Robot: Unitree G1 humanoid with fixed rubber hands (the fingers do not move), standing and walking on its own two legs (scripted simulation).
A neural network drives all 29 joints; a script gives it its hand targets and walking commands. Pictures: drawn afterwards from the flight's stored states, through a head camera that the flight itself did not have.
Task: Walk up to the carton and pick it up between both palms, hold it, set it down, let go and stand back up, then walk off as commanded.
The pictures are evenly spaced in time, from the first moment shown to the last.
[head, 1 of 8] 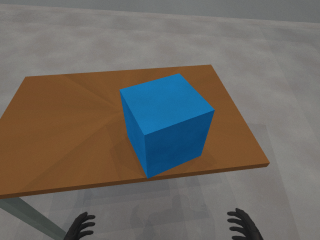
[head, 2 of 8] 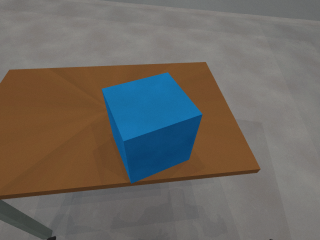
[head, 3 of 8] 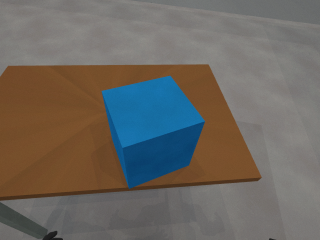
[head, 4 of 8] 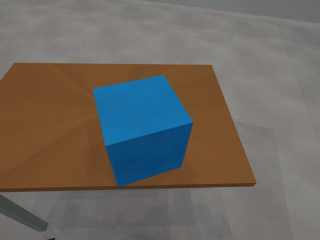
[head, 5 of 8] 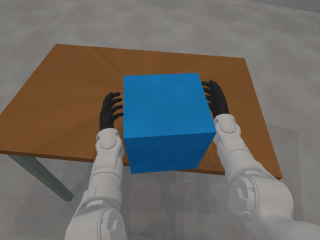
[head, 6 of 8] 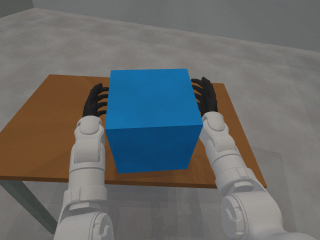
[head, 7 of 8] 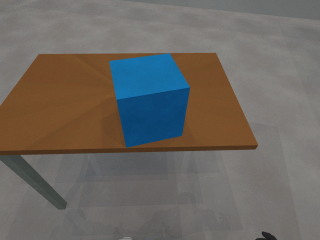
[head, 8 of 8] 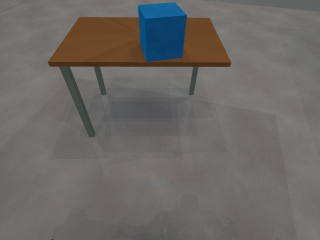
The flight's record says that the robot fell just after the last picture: no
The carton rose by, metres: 0.16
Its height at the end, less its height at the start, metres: +0.00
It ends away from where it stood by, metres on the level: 0.03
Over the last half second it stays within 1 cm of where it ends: yes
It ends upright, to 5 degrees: yes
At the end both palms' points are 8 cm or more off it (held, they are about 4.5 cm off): yes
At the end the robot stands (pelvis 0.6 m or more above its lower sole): yes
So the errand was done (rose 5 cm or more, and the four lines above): yes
